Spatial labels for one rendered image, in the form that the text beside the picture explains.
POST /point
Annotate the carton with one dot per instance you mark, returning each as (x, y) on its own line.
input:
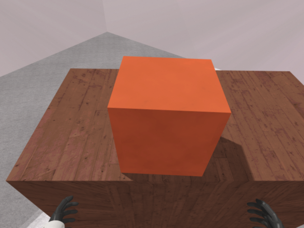
(167, 115)

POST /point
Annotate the pedestal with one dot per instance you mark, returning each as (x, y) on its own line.
(260, 155)

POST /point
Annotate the left robot hand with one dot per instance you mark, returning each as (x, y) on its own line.
(60, 213)

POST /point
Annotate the right robot hand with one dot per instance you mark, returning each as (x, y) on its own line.
(270, 220)

